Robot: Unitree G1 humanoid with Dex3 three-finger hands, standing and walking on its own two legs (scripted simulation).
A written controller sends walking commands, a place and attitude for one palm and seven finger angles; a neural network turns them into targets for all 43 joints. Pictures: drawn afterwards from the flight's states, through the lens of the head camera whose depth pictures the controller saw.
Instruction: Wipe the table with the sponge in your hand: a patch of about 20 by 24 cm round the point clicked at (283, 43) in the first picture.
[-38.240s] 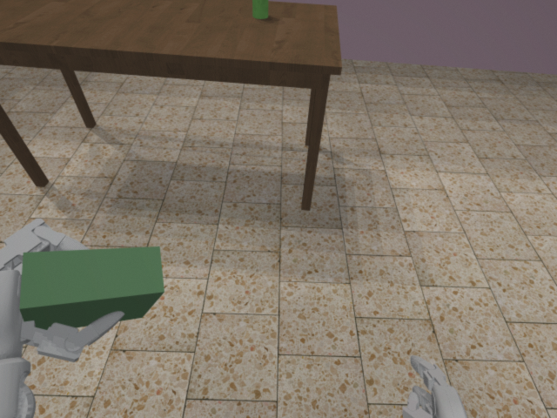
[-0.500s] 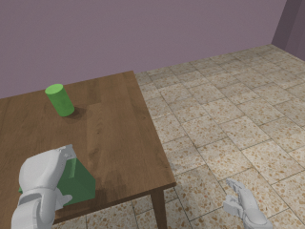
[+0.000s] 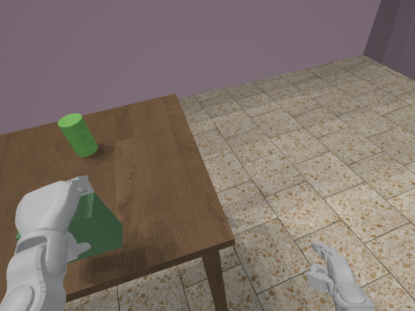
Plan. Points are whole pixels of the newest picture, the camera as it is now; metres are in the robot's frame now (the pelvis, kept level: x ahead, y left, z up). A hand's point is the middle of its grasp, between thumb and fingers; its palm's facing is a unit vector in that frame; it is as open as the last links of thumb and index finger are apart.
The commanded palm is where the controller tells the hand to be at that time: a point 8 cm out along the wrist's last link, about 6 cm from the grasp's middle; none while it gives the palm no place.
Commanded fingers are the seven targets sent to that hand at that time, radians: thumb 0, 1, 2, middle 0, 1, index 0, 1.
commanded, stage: lift the sponge slowly off the table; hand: left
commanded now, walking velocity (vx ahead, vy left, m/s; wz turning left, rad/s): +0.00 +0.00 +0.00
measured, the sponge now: (81, 235) +0.20 +0.28 +0.07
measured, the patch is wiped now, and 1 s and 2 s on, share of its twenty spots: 1.00 1.00 1.00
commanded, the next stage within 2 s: bring the sponge back beside the body in 0.82 s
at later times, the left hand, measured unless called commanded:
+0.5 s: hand (59, 206) +0.22 +0.29 +0.15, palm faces +0.13 -0.12 -0.98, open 9.5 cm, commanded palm +0.18 +0.28 +0.22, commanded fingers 0.00 0.10 1.30 -1.20 -1.60 -1.20 -1.60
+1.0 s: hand (66, 202) +0.22 +0.27 +0.16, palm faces +0.18 -0.19 -0.96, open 9.5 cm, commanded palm +0.18 +0.28 +0.24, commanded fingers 0.00 0.10 1.30 -1.20 -1.60 -1.20 -1.60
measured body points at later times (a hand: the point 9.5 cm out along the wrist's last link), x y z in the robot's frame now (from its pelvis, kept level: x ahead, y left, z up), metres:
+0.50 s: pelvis +0.00 +0.00 +0.00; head +0.00 -0.04 +0.45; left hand +0.20 +0.29 +0.20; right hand +0.27 -0.19 -0.08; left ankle -0.01 +0.13 -0.74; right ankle +0.00 -0.11 -0.74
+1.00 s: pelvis +0.00 +0.01 +0.00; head -0.01 -0.03 +0.45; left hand +0.20 +0.28 +0.21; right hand +0.27 -0.17 -0.07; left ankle -0.01 +0.13 -0.74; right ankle +0.00 -0.11 -0.74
